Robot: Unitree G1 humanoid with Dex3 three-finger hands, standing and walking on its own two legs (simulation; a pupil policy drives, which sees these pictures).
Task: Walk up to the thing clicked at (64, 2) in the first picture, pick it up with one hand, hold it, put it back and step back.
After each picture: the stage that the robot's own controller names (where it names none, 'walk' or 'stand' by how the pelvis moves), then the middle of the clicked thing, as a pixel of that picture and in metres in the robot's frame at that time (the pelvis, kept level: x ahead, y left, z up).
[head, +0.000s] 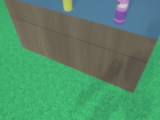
stand; (67, 2) +1.16 +0.16 -0.08
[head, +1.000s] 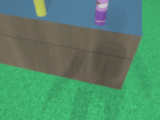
walk; (40, 6) +1.02 +0.29 -0.07
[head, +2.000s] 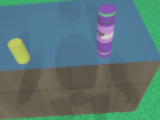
walk; (19, 51) +0.60 +0.31 -0.05
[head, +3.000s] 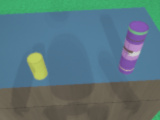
stand; (37, 66) +0.50 +0.24 -0.06
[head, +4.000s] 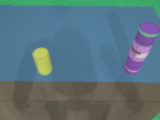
stand; (43, 61) +0.51 +0.21 -0.07
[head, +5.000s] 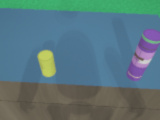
stand; (47, 63) +0.51 +0.20 -0.07
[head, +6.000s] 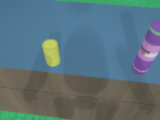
stand; (51, 53) +0.55 +0.18 -0.06
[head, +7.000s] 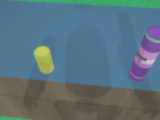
stand; (44, 60) +0.50 +0.21 -0.06
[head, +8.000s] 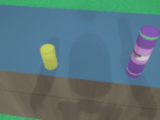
stand; (49, 57) +0.56 +0.22 -0.07
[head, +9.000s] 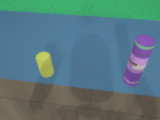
stand; (45, 64) +0.53 +0.22 -0.08
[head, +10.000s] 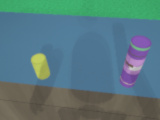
stand; (41, 66) +0.52 +0.24 -0.08
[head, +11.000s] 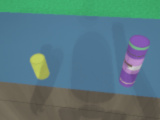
stand; (40, 66) +0.52 +0.24 -0.08
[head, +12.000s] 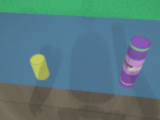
rise first; (40, 67) +0.52 +0.24 -0.08
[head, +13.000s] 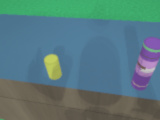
rise first; (53, 67) +0.52 +0.21 -0.08
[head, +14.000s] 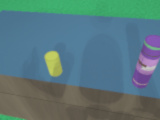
go down; (53, 64) +0.53 +0.21 -0.08
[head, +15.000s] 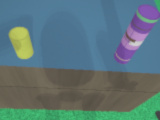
go down; (22, 43) +0.54 +0.20 -0.03
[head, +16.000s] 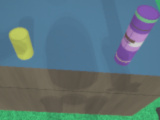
approach; (22, 44) +0.54 +0.21 -0.02
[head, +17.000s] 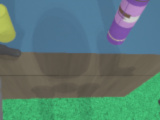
close in; (1, 24) +0.56 +0.22 +0.02
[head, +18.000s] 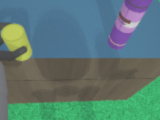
lift; (18, 43) +0.49 +0.17 +0.02
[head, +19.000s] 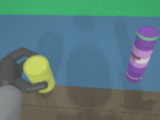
lift; (40, 75) +0.34 +0.15 +0.13
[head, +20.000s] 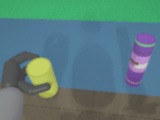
lift; (43, 78) +0.32 +0.15 +0.13
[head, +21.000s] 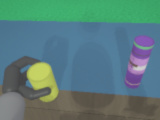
hold; (44, 83) +0.31 +0.14 +0.12
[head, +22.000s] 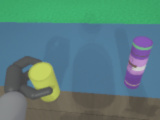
hold; (45, 82) +0.31 +0.14 +0.12
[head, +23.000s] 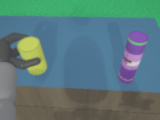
crouch; (33, 56) +0.41 +0.17 +0.13
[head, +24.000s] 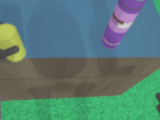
lower; (11, 44) +0.49 +0.17 +0.00
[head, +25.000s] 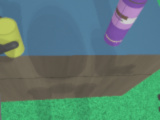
lower; (9, 38) +0.50 +0.17 +0.02
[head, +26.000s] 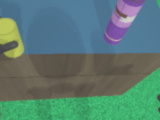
lower; (9, 39) +0.50 +0.17 +0.02
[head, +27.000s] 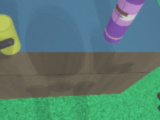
lower; (5, 36) +0.51 +0.18 +0.02
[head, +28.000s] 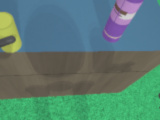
rest; (6, 33) +0.51 +0.17 +0.02
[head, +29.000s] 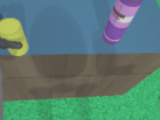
withdraw; (14, 38) +0.51 +0.16 +0.02
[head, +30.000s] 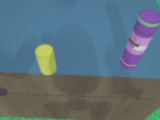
sink last; (46, 60) +0.48 +0.14 -0.02
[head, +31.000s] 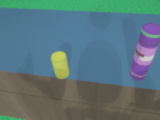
stand; (60, 65) +0.50 +0.16 -0.03
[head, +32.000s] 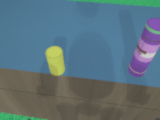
stand; (55, 61) +0.49 +0.15 -0.02
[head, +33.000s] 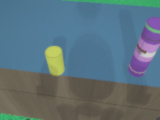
stand; (55, 61) +0.49 +0.15 -0.02
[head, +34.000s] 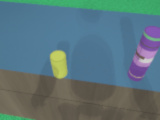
stand; (59, 64) +0.49 +0.14 -0.05
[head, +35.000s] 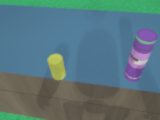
walk; (57, 67) +0.50 +0.16 -0.08
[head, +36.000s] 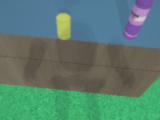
walk; (63, 27) +0.67 +0.13 -0.06
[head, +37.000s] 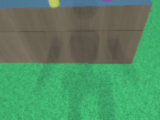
walk; out of the picture +0.99 +0.26 -0.05
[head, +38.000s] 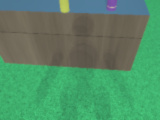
stand; (64, 3) +1.11 +0.17 -0.07
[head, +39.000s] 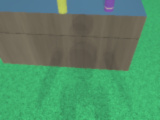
stand; (62, 4) +1.11 +0.19 -0.08
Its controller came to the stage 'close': yes
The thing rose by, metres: 0.22
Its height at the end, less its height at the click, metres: +0.00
